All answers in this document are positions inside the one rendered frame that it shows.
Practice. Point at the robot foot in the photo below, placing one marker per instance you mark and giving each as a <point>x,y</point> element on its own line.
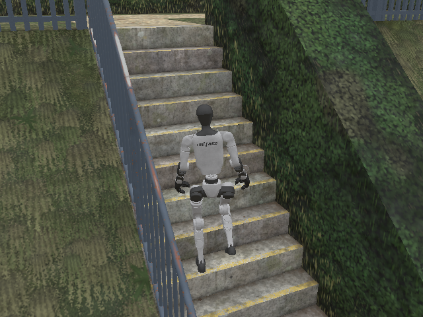
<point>231,250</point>
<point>201,266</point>

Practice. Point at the robot left foot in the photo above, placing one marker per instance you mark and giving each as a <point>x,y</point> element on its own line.
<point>201,266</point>

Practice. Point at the right robot forearm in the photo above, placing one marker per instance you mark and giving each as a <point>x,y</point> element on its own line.
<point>241,171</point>

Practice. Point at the left robot forearm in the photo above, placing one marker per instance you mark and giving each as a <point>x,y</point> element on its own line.
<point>179,175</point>

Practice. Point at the robot right hand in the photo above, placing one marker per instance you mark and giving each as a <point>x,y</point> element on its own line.
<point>246,181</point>

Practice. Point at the robot left upper arm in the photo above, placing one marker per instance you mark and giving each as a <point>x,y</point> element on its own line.
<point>184,152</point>

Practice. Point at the robot right upper arm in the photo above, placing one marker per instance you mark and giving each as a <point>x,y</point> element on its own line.
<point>231,147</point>

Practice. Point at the robot right foot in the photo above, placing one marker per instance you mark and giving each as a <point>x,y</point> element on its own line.
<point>231,250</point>

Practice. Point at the robot left hand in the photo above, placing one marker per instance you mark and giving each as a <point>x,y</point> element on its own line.
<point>183,184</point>

